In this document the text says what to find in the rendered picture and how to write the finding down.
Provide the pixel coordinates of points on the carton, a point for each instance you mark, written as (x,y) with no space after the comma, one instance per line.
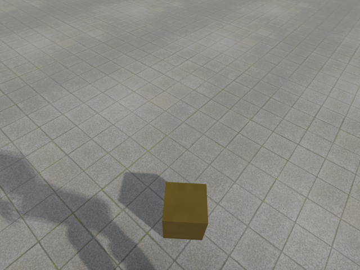
(185,211)

